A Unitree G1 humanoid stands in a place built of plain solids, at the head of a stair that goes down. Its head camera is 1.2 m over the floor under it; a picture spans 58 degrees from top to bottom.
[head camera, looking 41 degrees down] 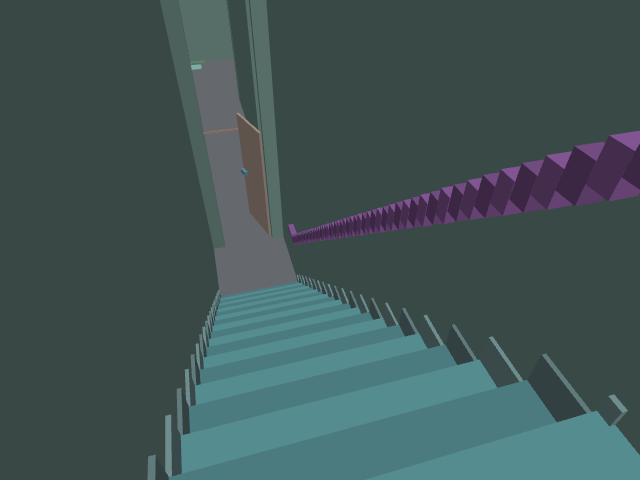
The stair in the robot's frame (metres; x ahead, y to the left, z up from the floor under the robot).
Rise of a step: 0.20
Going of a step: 0.23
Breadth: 1.29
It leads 15 degrees to the left of straight ahead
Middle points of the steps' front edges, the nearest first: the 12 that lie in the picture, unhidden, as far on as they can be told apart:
0.46 -0.20 0.00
0.68 -0.14 -0.20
0.91 -0.08 -0.41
1.13 -0.02 -0.61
1.35 0.04 -0.81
1.57 0.10 -1.02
1.79 0.16 -1.22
2.01 0.22 -1.43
2.23 0.28 -1.63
2.45 0.34 -1.83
2.67 0.40 -2.04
2.89 0.46 -2.24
